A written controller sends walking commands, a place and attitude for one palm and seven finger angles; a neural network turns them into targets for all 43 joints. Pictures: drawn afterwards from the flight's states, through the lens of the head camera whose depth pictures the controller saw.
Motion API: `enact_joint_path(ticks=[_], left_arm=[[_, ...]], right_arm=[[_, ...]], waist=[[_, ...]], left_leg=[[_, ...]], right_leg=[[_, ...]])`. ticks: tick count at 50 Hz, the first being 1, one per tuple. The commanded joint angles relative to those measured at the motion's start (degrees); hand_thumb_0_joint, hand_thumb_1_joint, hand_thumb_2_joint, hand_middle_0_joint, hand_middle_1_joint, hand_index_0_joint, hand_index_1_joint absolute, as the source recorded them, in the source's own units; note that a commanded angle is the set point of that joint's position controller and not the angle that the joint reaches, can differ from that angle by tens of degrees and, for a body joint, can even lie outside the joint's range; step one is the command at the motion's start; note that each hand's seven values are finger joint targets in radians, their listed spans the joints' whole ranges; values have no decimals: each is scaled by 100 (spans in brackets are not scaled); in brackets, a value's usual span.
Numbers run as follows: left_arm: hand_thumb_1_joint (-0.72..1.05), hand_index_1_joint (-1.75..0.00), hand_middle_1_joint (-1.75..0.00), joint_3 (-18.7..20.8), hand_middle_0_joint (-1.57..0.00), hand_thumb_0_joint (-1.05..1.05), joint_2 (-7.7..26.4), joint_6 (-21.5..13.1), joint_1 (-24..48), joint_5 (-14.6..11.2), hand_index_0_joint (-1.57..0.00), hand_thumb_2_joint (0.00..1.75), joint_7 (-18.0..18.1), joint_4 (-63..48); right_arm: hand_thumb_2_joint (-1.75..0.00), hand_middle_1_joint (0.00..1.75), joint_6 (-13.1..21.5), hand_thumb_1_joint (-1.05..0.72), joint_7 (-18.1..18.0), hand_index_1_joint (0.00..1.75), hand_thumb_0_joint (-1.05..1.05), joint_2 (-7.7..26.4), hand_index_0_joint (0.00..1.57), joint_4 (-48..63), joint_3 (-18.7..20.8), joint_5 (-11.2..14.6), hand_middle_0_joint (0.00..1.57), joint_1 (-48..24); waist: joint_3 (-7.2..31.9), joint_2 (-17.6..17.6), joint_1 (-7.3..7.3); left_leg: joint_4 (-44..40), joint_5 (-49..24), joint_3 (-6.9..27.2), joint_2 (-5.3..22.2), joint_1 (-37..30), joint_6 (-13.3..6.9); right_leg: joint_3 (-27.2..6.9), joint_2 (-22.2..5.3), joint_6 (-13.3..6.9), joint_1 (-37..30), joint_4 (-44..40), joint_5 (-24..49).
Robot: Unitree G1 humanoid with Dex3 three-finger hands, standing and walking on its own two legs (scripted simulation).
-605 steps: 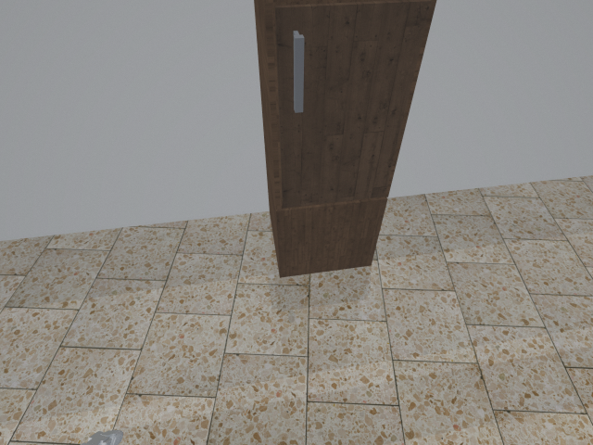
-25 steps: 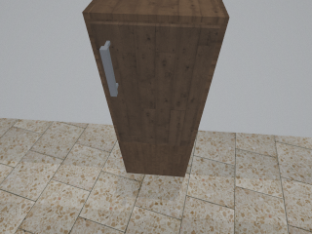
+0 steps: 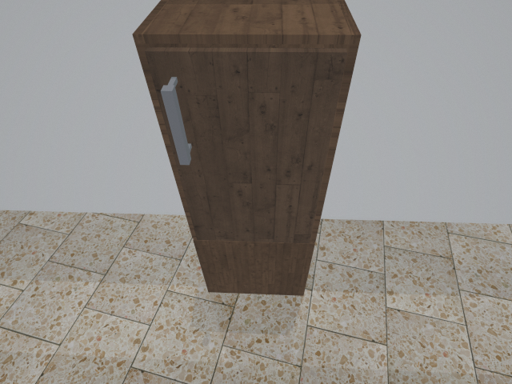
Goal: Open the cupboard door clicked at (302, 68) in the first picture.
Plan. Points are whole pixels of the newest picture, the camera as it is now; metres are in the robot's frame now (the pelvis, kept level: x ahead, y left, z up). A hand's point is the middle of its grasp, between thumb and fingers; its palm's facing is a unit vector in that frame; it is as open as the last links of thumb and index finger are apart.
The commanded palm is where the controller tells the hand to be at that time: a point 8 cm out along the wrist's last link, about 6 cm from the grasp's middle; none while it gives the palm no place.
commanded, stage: look again from close up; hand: left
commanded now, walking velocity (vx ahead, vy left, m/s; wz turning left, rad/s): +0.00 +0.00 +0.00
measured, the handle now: (179, 123) +0.57 +0.19 +0.12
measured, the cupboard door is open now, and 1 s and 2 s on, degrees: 0 0 0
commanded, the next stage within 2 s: raise the hand with hooked fingers in 0.14 s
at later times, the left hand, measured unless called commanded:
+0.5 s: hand (151, 304) +0.23 +0.17 +0.03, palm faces +0.13 -0.99 -0.04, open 7.8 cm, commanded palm +0.13 +0.24 -0.04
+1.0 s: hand (133, 314) +0.22 +0.20 +0.02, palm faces -0.10 -0.99 -0.06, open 10.7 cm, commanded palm +0.17 +0.27 +0.03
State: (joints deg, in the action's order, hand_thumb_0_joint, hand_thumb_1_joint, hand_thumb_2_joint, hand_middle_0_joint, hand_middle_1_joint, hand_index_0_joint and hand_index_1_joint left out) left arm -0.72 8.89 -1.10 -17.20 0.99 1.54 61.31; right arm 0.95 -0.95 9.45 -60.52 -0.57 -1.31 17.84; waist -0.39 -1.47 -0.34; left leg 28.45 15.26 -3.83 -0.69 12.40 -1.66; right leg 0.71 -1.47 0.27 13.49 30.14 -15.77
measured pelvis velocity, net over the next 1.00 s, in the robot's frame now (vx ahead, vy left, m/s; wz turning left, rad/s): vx -0.01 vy -0.02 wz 0.03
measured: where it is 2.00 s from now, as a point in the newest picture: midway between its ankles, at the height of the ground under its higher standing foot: outside the picture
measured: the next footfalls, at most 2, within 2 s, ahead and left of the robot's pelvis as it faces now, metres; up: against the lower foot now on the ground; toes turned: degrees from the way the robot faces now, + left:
none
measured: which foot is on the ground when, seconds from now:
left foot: down 0.00-1.00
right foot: down 0.00-1.00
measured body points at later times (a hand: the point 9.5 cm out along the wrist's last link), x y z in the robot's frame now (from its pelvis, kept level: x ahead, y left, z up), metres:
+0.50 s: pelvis +0.01 -0.01 -0.02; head +0.01 -0.02 +0.43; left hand +0.21 +0.23 +0.03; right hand +0.18 -0.26 -0.10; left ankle +0.00 +0.10 -0.74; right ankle +0.01 -0.12 -0.74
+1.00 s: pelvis -0.01 -0.02 -0.05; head +0.02 -0.02 +0.40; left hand +0.22 +0.25 +0.02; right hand +0.15 -0.23 -0.14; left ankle +0.00 +0.10 -0.74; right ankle +0.00 -0.12 -0.74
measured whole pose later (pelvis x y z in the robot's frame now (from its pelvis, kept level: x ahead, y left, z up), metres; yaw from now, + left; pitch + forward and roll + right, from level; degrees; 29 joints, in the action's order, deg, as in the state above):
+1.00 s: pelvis -0.01 -0.02 -0.05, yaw +2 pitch +8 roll -2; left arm 15.6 19.8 -10.2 -15.6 -20.1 -25.4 3.4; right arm 11.6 -4.1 11.1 -32.1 -3.3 2.4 15.4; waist 5.3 -2.9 -1.5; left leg 55.1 25.7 0.2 2.0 37.7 0.0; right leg 4.4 0.4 -1.3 36.0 52.7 -25.2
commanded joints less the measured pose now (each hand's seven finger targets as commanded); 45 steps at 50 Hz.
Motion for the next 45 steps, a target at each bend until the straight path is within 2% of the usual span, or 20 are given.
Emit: enact_joint_path(ticks=[1, 11, 12, 13, 14, 15, 16, 17, 18, 20, 22, 24, 27, 30, 32, 34, 36, 39, 41, 45], left_arm=[[90, -30, -30, 120, -20, 0, 626, -82, -173, -14, -20, 90, 47, -220], [90, -30, -30, 167, -20, 0, 788, -102, -28, -20, -20, 90, 45, -141], [90, -30, -30, 137, -20, 0, 694, -102, -554, 13, -20, 90, 273, 83], [88, -32, -32, 1109, -20, 0, 2154, -1357, 3817, -1133, -20, 89, 248, -8896], [85, -33, -33, 1131, -20, 0, 1788, -1042, 977, -653, -20, 88, 422, -7318], [83, -34, -34, 829, -21, 0, 1312, -779, 748, -802, -21, 87, 682, -6845], [81, -36, -36, 123, -21, 0, -81, -254, -983, -907, -21, 86, 597, -5674], [78, -37, -37, 293, -21, 0, 193, -454, 77, -1094, -21, 85, 457, -6852], [76, -39, -39, 724, -21, 0, 588, -730, 9, -1021, -21, 84, 338, -6804], [71, -42, -42, 941, -21, 0, 351, -1233, -1688, -1108, -21, 82, -116, -5620], [67, -45, -45, 851, -22, 0, -2, -1911, -2462, -1299, -22, 80, -805, -5066], [62, -48, -48, 1196, -22, 0, 324, -2661, -2518, -1478, -22, 78, -1583, -5150], [55, -53, -53, 1797, -22, 0, 1061, -2941, -2185, -1630, -22, 75, -2461, -5355], [48, -57, -57, 2064, -23, 0, 1313, -2871, -1016, -2025, -23, 72, -2537, -6796], [43, -60, -60, 2112, -23, 0, 1318, -3065, -281, -2124, -23, 70, -2362, -7622], [39, -63, -63, 1930, -24, 0, 1316, -3367, 340, -2109, -24, 68, -2184, -8382], [34, -66, -66, 1589, -24, 0, 1277, -3483, 773, -1997, -24, 66, -2196, -8395], [27, -70, -70, 1209, -25, 0, 1277, -3221, 912, -1879, -25, 63, -2463, -7868], [22, -74, -74, 1426, -25, 0, 1612, -2659, 842, -1874, -25, 61, -2707, -7243], [13, -80, -80, 2435, -25, 0, 2195, -1316, -196, -2084, -25, 57, -2819, -6394]], right_arm=[[-90, 30, 132, -90, -26, 30, 0, 591, 20, 185, 113, 45, 20, 108], [-90, 30, 171, -90, -62, 30, 0, 691, 20, -10, 126, 54, 20, -67], [-90, 30, 123, -90, -18, 30, 0, 772, 20, 336, 159, 129, 20, -501], [-90, 30, 993, -90, -256, 30, 0, 1595, 20, 2291, 318, 400, 20, -338], [-90, 30, 1514, -90, -490, 30, 0, 1046, 20, 1950, 149, 318, 20, -835], [-90, 30, 1687, -90, -510, 30, 0, 1034, 20, 1585, 198, 355, 20, -806], [-90, 30, 1681, -90, -430, 30, 0, 771, 20, 1567, 200, 420, 20, -618], [-90, 30, 1751, -90, -379, 30, 0, 1030, 20, 2101, 253, 397, 20, -764], [-90, 30, 1798, -90, -378, 30, 0, 1130, 20, 2205, 387, 313, 20, -750], [-90, 30, 1822, -90, -266, 30, 0, 1084, 20, 2521, 496, 260, 20, -875], [-90, 30, 1709, -90, -93, 30, 0, 1047, 20, 2827, 543, 191, 20, -1017], [-90, 30, 1634, -90, 19, 30, 0, 1139, 20, 3205, 665, 181, 20, -1164], [-90, 30, 1519, -90, 69, 30, 0, 1248, 20, 3767, 681, 265, 20, -1329], [-90, 30, 1484, -90, -52, 30, 0, 1181, 20, 4110, 608, 266, 20, -1134], [-90, 30, 1508, -90, -109, 30, 0, 1072, 20, 4085, 557, 255, 20, -850], [-90, 30, 1547, -90, -178, 30, 0, 1040, 20, 3901, 501, 217, 20, -661], [-90, 30, 1578, -90, -239, 30, 0, 1122, 20, 3692, 438, 220, 20, -575], [-90, 30, 1689, -90, -314, 30, 0, 1253, 20, 3536, 359, 307, 20, -595], [-90, 30, 1655, -90, -382, 30, 0, 1338, 20, 3545, 321, 375, 20, -608], [-90, 30, 1502, -90, -423, 30, 0, 1255, 20, 3855, 291, 457, 20, -914]], waist=[[-418, 267, 54], [-135, 241, 46], [-283, 620, 243], [2673, -433, -488], [2335, -1310, 174], [1836, -1217, -34], [941, -734, -101], [281, -563, -169], [345, -158, -251], [-3, 610, 155], [-81, 1614, 327], [270, 1744, 389], [778, 791, 470], [1646, 22, 394], [2014, -511, 169], [2105, -821, -41], [1720, -685, -315], [1352, -604, -501], [1340, -292, -427], [1833, 19, 298]], left_leg=[[-895, -2, 730, 618, 352, -109], [-712, -904, 567, 656, -109, -74], [288, -1057, 355, 810, 198, 106], [-359, -1808, 452, 64, -1185, 9], [-372, -2673, 347, 285, -1519, 23], [-345, -2058, 348, 273, -969, 226], [-435, -1682, 451, 299, -484, 195], [-286, -1306, 578, 224, -52, 186], [-61, -1021, 549, 187, 149, 178], [310, -975, 507, 96, 870, 186], [867, -755, 374, 18, 1624, 233], [1345, -612, 238, -88, 2095, 258], [1873, -454, 65, -231, 2408, 208], [2179, -379, 89, -217, 2349, 123], [2409, -386, 227, -115, 2129, 80], [2571, -538, 370, -17, 1878, 42], [2699, -310, 499, 81, 2005, -8], [2596, 109, 604, 130, 2145, -50], [2486, 138, 625, 110, 2285, -67], [2008, -279, 566, 36, 2182, -23]], right_leg=[[-505, -338, -270, 21, -632, 181], [-530, -425, -272, -171, -567, 1096], [-673, -703, -145, -122, -690, 2300], [-134, -87, -250, -626, -128, 2221], [-11, 91, -338, -390, 120, 1215], [290, 103, -267, -57, 92, 633], [425, 87, -184, 381, 6, 413], [440, 55, -168, 505, -74, 624], [487, 89, -174, 736, -87, 449], [597, 166, -194, 957, 162, 362], [636, 227, -166, 1438, 766, 488], [478, 192, -164, 1442, 1191, 844], [58, 38, -197, 1384, 1511, 964], [-145, 76, -136, 1511, 1723, 607], [-261, 123, -106, 1749, 1745, 477], [-190, 203, -150, 2032, 1882, 622], [-177, 264, -196, 2435, 1881, 285], [-107, 287, -178, 2584, 1686, -196], [-170, 270, -149, 2327, 1490, -256], [-205, 134, -119, 1237, 1217, 11]])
